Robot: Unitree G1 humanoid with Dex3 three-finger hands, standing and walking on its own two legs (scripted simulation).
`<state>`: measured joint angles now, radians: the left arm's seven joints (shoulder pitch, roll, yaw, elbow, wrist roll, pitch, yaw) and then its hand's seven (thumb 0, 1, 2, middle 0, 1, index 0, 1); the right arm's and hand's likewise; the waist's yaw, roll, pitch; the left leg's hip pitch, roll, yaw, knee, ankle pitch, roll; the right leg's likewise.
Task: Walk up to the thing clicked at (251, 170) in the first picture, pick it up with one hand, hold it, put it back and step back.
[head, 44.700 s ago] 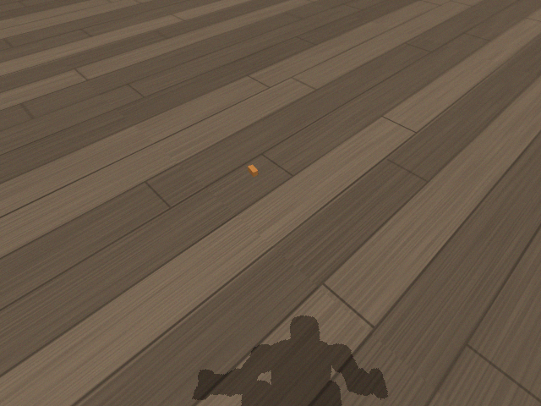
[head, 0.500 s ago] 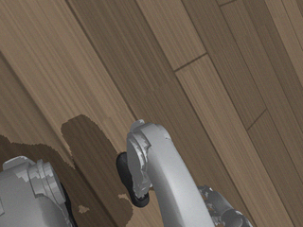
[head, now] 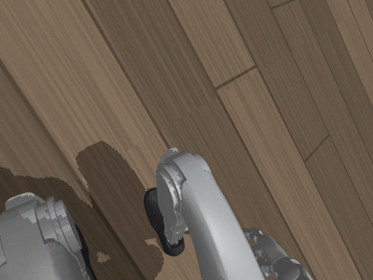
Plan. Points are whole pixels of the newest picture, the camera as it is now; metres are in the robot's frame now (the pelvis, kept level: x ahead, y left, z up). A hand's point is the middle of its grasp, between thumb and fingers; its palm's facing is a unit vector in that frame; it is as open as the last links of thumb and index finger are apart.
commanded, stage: approach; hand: left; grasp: from above
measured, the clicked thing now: out of the picture +0.51 +0.42 -0.31
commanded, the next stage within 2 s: close in in 1.90 s
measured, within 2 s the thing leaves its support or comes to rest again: neither
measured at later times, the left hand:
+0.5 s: hand out of the picture +0.50 +0.41 -0.15, palm faces -0.43 -0.10 -0.90, open 14.4 cm
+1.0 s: hand out of the picture +0.50 +0.42 -0.15, palm faces -0.44 -0.10 -0.89, open 14.4 cm
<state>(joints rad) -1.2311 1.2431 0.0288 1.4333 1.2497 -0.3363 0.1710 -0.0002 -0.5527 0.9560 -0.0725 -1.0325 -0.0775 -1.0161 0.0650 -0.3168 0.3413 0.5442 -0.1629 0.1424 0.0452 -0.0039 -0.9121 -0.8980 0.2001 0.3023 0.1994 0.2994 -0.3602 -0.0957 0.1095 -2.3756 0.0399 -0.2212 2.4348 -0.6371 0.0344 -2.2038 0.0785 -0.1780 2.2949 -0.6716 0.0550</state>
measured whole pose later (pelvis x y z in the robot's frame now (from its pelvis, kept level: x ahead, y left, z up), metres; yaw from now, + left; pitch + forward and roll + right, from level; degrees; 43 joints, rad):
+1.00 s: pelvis +0.00 +0.00 +0.00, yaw +0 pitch +31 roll -15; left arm -1.24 1.25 0.02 1.45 1.24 -0.33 0.14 0.00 -0.56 0.96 -0.07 -1.03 -0.07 -1.01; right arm 0.06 -0.32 0.34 0.54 -0.16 0.14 0.05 0.00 -0.91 -0.90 0.20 0.30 0.20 0.30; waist -0.36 -0.09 0.12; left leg -2.38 0.04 -0.22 2.43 -0.64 0.04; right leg -2.20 0.08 -0.17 2.29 -0.67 0.06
